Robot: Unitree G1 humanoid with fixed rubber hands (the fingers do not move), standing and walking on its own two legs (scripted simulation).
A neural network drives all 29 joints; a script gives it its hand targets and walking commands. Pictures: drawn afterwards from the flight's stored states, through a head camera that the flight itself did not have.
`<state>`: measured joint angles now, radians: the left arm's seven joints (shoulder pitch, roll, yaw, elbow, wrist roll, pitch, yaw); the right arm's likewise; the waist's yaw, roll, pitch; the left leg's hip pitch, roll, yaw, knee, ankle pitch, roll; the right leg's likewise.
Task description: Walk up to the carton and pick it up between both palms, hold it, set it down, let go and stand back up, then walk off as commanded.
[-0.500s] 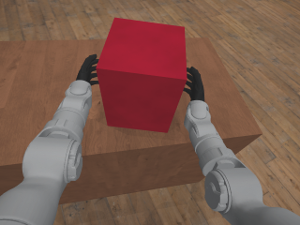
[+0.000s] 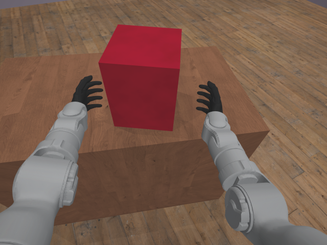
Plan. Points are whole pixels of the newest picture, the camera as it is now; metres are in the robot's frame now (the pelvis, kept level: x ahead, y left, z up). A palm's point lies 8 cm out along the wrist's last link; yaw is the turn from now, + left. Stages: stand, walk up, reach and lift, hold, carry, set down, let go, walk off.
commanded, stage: set down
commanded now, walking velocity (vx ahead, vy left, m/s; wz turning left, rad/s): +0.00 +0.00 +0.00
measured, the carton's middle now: (146, 80) +0.59 +0.00 +0.07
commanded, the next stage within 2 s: none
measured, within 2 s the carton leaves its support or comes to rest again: neither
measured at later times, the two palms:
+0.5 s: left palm (79, 111) +0.44 +0.18 +0.10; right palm (220, 110) +0.39 -0.17 +0.11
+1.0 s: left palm (63, 134) +0.40 +0.23 +0.06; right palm (206, 132) +0.36 -0.14 +0.06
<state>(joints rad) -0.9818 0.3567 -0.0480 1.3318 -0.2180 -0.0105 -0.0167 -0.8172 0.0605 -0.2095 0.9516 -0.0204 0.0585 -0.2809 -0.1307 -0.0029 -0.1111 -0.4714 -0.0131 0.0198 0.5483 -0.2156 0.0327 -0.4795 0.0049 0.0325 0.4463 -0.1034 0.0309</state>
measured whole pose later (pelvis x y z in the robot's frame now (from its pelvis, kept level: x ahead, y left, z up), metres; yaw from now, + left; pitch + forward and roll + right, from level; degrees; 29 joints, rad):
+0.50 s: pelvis -0.01 -0.02 -0.01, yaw +0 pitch +5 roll +0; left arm -0.96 0.41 -0.02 1.36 -0.31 -0.07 -0.10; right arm -0.80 0.06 -0.14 0.79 0.01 0.13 -0.33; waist -0.13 0.00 -0.04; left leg -0.45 -0.02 0.02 0.59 -0.23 0.03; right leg -0.49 0.00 0.03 0.57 -0.16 0.02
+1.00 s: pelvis +0.03 +0.01 +0.00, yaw +0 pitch +5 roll -2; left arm -0.43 0.38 0.04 0.48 -0.27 0.17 -0.14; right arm -0.33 0.06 -0.02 0.39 0.09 -0.05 -0.36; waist -0.04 0.00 0.02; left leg -0.39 -0.01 0.02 0.57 -0.27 0.03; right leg -0.38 0.01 0.03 0.42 -0.14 0.02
